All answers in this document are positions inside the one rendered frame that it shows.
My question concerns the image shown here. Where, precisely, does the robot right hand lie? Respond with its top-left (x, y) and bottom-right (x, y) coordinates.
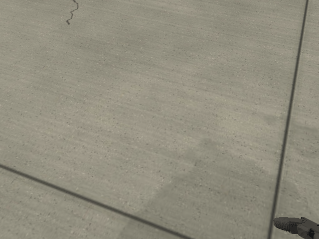
top-left (273, 217), bottom-right (319, 239)

